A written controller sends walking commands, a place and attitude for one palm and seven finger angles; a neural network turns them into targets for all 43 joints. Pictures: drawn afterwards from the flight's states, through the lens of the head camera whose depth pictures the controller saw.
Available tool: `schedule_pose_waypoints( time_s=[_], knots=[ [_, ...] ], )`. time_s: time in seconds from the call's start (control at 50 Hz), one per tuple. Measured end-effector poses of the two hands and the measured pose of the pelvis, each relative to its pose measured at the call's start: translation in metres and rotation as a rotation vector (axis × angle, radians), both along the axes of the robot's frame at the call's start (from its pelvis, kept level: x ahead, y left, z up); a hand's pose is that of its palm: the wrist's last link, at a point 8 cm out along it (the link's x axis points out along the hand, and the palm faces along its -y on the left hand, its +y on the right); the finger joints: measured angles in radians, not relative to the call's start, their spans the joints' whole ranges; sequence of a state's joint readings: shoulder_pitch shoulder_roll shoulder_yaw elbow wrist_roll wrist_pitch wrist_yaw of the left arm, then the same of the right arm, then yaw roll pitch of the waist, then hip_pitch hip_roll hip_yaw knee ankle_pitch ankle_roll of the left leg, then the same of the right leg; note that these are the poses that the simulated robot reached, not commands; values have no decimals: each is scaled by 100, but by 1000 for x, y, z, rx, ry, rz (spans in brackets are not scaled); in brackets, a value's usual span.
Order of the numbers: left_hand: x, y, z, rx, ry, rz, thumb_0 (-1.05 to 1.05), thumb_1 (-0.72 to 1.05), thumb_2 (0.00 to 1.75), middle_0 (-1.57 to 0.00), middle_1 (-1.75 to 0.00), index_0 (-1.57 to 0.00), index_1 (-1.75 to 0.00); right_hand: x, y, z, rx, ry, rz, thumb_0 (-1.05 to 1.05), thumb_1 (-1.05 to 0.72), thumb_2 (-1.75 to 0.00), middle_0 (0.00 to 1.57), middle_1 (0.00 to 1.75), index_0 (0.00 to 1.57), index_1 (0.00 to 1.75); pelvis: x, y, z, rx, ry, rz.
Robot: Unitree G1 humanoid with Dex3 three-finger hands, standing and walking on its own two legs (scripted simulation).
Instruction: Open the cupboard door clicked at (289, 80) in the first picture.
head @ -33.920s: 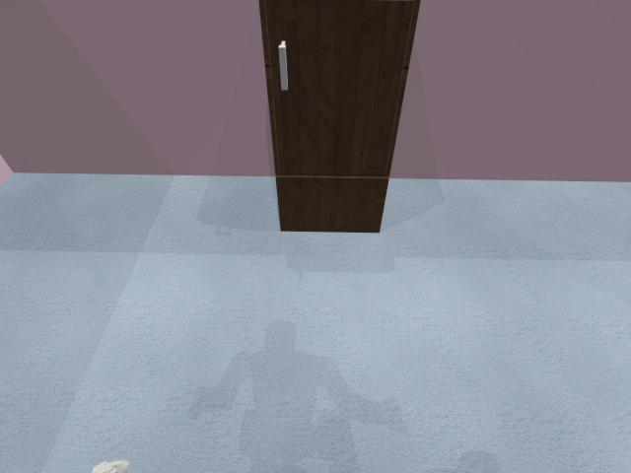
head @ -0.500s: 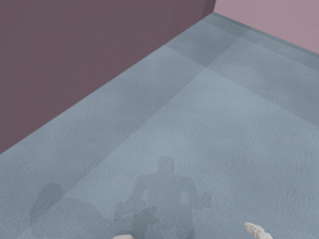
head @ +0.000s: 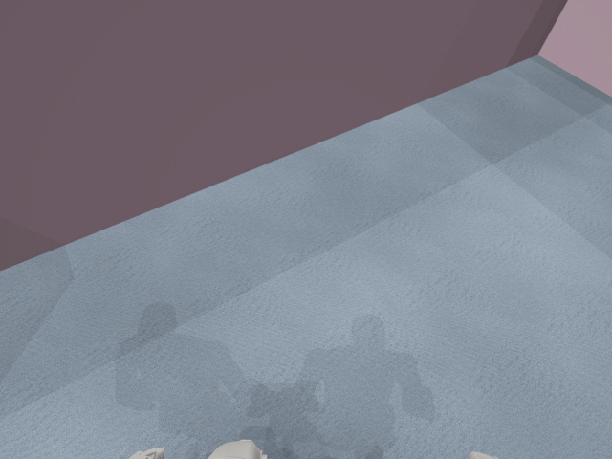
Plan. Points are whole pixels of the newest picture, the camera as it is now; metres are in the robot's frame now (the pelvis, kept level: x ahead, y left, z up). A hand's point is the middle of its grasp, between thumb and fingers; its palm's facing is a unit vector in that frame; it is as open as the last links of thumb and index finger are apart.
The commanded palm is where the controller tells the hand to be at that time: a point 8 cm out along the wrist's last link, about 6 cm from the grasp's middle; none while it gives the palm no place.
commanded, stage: turn to face it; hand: left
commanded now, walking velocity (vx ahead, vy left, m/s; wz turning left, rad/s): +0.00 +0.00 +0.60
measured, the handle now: out of the picture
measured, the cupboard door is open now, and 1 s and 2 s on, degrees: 44 44 44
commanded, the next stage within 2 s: take the last steps up to it in 2.00 s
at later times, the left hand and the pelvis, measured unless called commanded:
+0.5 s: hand out of the picture +0.04 +0.20 -0.15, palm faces +0.29 -0.91 -0.29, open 7.4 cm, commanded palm none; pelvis +0.01 -0.03 +0.00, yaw +18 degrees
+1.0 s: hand out of the picture -0.01 +0.21 -0.15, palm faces +0.56 -0.78 -0.28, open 7.4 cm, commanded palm none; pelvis +0.02 -0.04 +0.00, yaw +35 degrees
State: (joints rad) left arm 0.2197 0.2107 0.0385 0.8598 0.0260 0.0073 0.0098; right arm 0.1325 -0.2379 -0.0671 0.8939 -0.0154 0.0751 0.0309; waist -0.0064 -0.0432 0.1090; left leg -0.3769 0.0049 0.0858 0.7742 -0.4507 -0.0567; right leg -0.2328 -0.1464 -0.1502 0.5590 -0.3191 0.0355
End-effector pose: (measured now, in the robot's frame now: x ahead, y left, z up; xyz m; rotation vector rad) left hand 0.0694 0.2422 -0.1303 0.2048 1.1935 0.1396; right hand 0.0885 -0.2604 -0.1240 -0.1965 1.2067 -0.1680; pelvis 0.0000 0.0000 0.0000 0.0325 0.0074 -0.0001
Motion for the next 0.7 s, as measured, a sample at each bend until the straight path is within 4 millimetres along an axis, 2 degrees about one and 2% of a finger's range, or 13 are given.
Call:
schedule_pose_waypoints(
  time_s=[0.06,0.1,0.16,0.24,0.32,0.38,0.44,0.5,0.56,0.62,0.7],
  knots=[
    [-16,10,-18,-29,22,54,1,90,89,-20,-30,-20,-30,22,11,-2,-23,-47,63,1,-91,-89,20,30,20,29,3,9,-12,-26,6,43],
    [-23,18,-24,-26,48,84,1,90,89,-20,-30,-20,-30,30,18,-1,-35,-62,96,0,-91,-89,20,30,20,29,1,11,-14,-24,2,63],
    [-27,25,-21,-14,55,127,1,91,89,-20,-30,-20,-30,31,24,4,-46,-54,133,0,-91,-89,20,30,20,29,-1,8,-9,-35,0,97],
    [-24,28,-7,0,10,169,1,91,89,-20,-30,-20,-30,27,23,5,-40,-10,167,0,-91,-89,21,30,20,29,-2,2,-2,-50,0,139],
    [-21,24,5,27,-32,197,1,91,89,-19,-30,-20,-30,27,14,-1,-22,28,190,0,-90,-89,21,30,20,30,0,-10,0,-55,6,186],
    [-23,16,8,60,-65,222,1,91,89,-19,-30,-20,-30,33,2,-13,-5,44,204,0,-90,-89,21,30,20,30,5,-24,-6,-37,16,226],
    [-34,6,11,80,-61,254,1,91,89,-19,-30,-20,-30,44,-7,-19,0,57,229,0,-91,-89,21,30,20,29,6,-31,-8,-32,7,268],
    [-49,-5,13,66,-35,295,1,91,89,-19,-30,-20,-30,60,-7,-14,-2,61,262,1,-91,-89,21,30,20,29,9,-32,-2,-21,0,306],
    [-64,-16,10,35,-7,332,1,91,89,-20,-30,-20,-30,78,1,-6,-2,45,304,1,-91,-89,20,30,20,29,12,-32,2,-3,1,340],
    [-83,-20,2,0,17,375,1,91,89,-20,-30,-20,-30,100,19,0,-5,13,365,1,-91,-89,20,30,20,29,13,-28,2,2,1,375],
    [-111,-15,-21,-39,46,455,1,90,89,-20,-30,-20,-30,129,47,0,-24,-66,460,0,-91,-89,20,30,20,29,12,-16,-12,-23,1,435]
  ],
)
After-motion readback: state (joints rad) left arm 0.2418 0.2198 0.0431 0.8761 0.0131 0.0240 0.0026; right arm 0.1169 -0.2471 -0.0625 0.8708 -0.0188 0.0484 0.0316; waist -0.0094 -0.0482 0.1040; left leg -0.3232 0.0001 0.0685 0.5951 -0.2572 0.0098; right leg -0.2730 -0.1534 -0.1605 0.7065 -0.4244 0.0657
